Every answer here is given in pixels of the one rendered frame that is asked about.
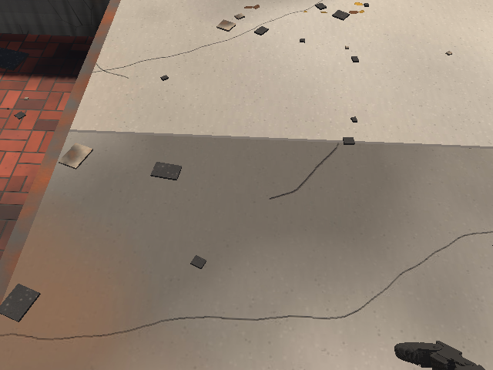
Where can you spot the robot right hand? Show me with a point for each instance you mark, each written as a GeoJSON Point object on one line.
{"type": "Point", "coordinates": [437, 356]}

